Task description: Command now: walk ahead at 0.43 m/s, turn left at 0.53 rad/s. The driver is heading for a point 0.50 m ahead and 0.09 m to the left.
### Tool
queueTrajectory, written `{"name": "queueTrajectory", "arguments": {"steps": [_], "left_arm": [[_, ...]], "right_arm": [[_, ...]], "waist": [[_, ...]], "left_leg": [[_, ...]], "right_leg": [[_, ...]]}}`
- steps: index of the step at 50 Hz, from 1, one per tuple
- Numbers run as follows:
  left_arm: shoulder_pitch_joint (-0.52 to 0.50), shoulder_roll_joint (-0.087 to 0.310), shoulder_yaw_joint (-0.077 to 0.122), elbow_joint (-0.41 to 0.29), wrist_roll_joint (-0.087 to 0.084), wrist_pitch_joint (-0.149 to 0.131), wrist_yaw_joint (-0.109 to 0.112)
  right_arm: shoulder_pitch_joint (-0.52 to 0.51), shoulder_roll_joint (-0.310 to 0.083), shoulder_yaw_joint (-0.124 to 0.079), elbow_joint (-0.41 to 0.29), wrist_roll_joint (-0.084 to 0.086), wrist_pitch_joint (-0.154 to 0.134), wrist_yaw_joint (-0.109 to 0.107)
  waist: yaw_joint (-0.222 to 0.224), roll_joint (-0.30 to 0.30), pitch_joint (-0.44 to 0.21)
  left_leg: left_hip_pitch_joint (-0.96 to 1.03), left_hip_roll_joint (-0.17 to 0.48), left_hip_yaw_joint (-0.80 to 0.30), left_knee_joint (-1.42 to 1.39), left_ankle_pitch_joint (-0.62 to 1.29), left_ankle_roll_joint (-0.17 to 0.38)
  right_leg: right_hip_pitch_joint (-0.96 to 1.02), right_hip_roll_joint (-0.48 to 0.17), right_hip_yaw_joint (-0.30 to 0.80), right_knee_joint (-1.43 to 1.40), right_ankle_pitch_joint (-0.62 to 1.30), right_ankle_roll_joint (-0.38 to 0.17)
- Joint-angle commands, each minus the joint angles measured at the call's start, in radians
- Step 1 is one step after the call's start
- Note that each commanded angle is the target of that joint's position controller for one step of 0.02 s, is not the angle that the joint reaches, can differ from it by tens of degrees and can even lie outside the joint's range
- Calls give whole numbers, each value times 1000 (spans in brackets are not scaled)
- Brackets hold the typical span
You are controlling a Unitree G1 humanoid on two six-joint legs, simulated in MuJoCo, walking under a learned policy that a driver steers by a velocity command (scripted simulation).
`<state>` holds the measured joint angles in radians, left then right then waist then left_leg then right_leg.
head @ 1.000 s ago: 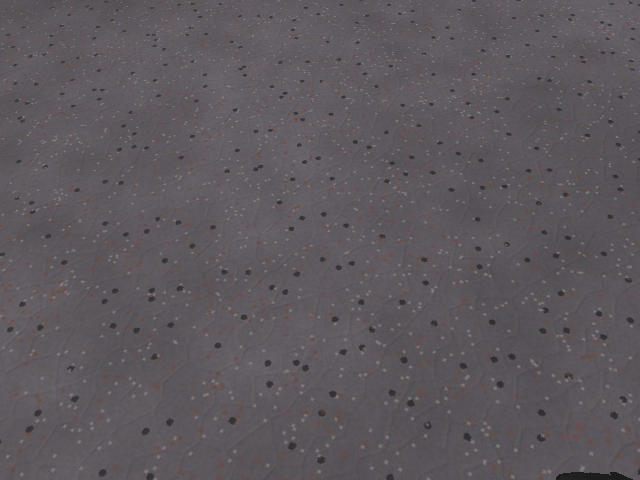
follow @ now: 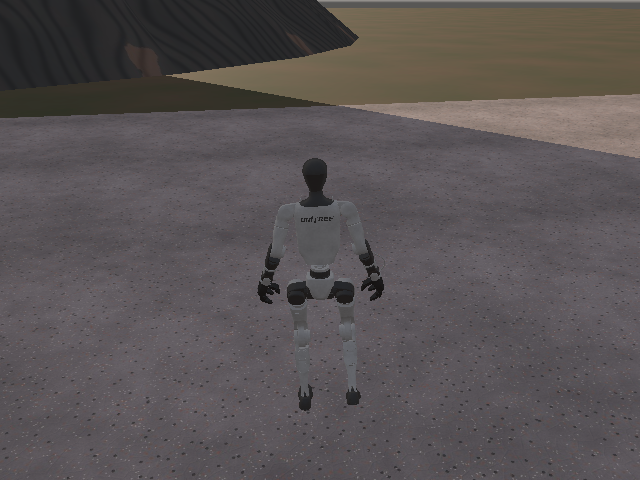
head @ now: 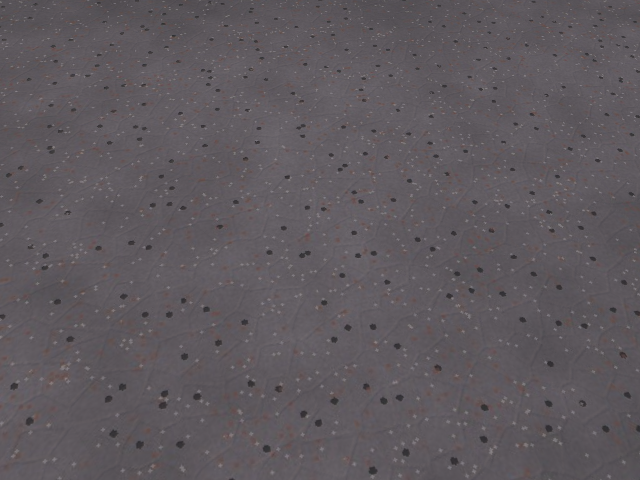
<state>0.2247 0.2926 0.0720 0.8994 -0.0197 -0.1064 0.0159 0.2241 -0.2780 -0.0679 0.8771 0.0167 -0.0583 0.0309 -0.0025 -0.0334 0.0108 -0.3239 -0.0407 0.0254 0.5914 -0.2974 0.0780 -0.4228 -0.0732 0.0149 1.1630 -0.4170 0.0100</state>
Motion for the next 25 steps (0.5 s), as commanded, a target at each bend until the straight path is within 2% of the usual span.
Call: {"name": "queueTrajectory", "arguments": {"steps": [1, 2, 5, 7, 9, 11, 14, 16, 17, 18, 19, 20, 21, 22, 23, 24, 25], "left_arm": [[-87, 123, 25, -104, 25, -46, -2], [-95, 115, 25, -107, 27, -39, -5], [-188, 67, 12, -145, 32, -26, -11], [-272, 31, -2, -175, 28, -27, -21], [-342, 20, -10, -205, 15, -27, -32], [-378, 35, -9, -230, 8, -27, -38], [-378, 74, 0, -246, 7, -34, -42], [-299, 106, 13, -233, 9, -42, -39], [-183, 137, 30, -205, 13, -46, -33], [-12, 175, 42, -184, 30, -46, -25], [125, 248, 64, -163, 42, -33, -18], [117, 179, 44, -155, 24, -27, -27], [54, 103, 25, -169, 13, -20, -22], [-8, 82, 17, -176, 15, -11, -19], [-49, 67, 12, -167, 24, -7, -20], [-70, 51, 6, -162, 35, -10, -20], [-85, 51, 6, -155, 40, -14, -23]], "right_arm": [[32, -126, -19, -69, -8, -21, -8], [36, -123, -18, -74, -8, -20, -15], [91, -148, -27, -65, 3, -18, -41], [118, -153, -31, -62, 6, -12, -52], [153, -153, -33, -55, 7, -9, -56], [186, -146, -35, -44, 13, -7, -56], [197, -145, -42, -42, 15, 2, -65], [186, -149, -49, -54, 8, 12, -67], [169, -137, -45, -68, 3, 16, -62], [132, -110, -31, -102, -9, 16, -55], [259, -17, -7, -119, 6, 6, -50], [298, -54, -2, -121, 23, 1, -48], [212, -144, -27, -123, 35, 3, -48], [134, -161, -31, -143, 27, 7, -50], [88, -144, -32, -158, 11, 8, -49], [91, -126, -36, -162, 8, 14, -45], [103, -98, -33, -161, 12, 23, -44]], "waist": [[-15, 99, -1], [-8, 110, -1], [-15, 75, 17], [-38, 92, 29], [-63, 115, 39], [-73, 118, 44], [-56, 125, 43], [-16, 150, 1], [40, 148, -80], [122, 121, -233], [98, -130, -409], [78, -264, -442], [86, -147, -263], [74, -59, -141], [50, -20, -57], [19, -41, -29], [3, -53, -4]], "left_leg": [[278, 264, -458, -384, 66, 182], [259, 246, -416, -398, 148, 178], [231, 198, -307, -401, 350, 169], [180, 160, -257, -392, 358, 144], [144, 159, -265, -396, 315, 126], [163, 177, -304, -381, 289, 116], [260, 214, -363, -311, 320, 101], [297, 211, -380, -213, 497, 86], [283, 162, -356, -87, 609, 63], [152, 107, -328, 147, 525, 34], [-222, -42, -218, 527, 100, -48], [-375, -22, -228, 692, -289, -51], [-441, 44, -222, 749, -215, -51], [-428, 85, -172, 731, -132, -53], [-396, 118, -158, 682, -83, -52], [-348, 150, -160, 643, -54, -48], [-299, 157, -151, 617, -49, -51]], "right_leg": [[-352, -57, 68, -54, 150, -34], [-317, -49, 56, -115, 186, -23], [-287, 2, 22, -339, 319, 20], [-215, 47, 5, -519, 439, 30], [-152, 74, -7, -618, 517, 31], [-120, 81, 17, -668, 551, 24], [-103, 74, 52, -719, 499, 0], [4, 90, 31, -727, 404, -31], [172, 91, 16, -745, 404, -63], [462, -23, 113, -685, 371, -125], [879, -278, 517, -712, 182, -274], [903, -361, 774, -832, -1, -296], [753, -322, 640, -863, -89, -248], [585, -283, 491, -887, 3, -214], [437, -244, 388, -922, 116, -204], [350, -213, 307, -950, 184, -194], [277, -190, 246, -973, 273, -197]]}}
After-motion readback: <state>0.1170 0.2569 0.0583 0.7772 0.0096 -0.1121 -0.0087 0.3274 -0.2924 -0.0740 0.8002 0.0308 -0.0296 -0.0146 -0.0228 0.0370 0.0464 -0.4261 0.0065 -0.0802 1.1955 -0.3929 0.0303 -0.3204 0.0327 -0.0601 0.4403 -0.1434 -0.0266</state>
